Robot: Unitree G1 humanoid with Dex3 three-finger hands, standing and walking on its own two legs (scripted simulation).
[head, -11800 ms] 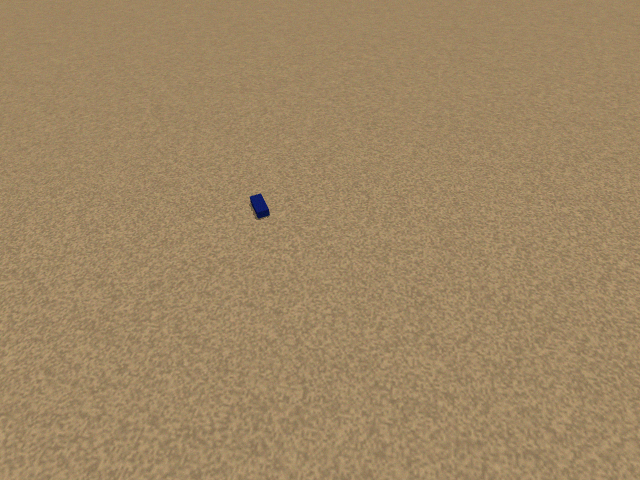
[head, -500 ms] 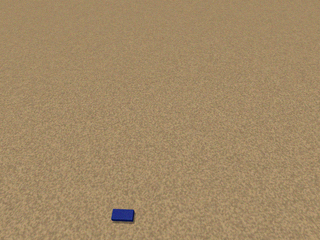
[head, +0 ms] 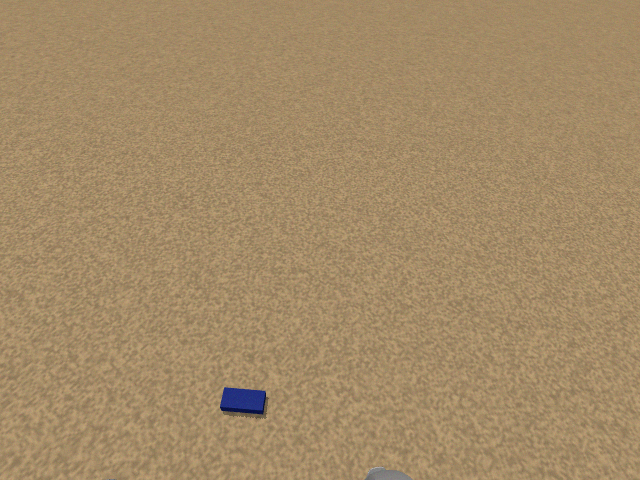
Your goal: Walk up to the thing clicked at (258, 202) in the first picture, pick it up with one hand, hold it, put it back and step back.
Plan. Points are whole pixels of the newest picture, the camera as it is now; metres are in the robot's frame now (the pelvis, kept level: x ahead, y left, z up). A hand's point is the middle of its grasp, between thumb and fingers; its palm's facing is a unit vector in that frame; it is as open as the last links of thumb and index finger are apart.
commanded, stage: walk up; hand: left
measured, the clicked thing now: (243, 400) +0.47 +0.19 -0.75
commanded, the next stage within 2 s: none
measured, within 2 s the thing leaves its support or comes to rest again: neither
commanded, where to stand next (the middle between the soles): +0.08 -0.03 m, yaw -2 degrees
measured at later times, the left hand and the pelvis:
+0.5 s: hand (189, 469) +0.19 +0.18 -0.14, palm faces -0.09 -0.93 -0.34, open 7.3 cm; pelvis +0.04 -0.05 +0.00, yaw -4 degrees
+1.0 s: hand out of the picture +0.08 +0.29 -0.18, palm faces -0.01 -0.94 -0.35, open 7.4 cm; pelvis -0.02 +0.01 -0.01, yaw +0 degrees
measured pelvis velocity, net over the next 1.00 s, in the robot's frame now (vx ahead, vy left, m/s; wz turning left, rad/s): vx -0.02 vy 0.01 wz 0.00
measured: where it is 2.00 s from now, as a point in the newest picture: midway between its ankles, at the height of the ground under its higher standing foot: outside the picture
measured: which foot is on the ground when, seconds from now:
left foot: down 0.00-0.36, up 0.38-0.80, down 0.82-1.00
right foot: up 0.00-0.30, down 0.32-0.84, up 0.86-1.00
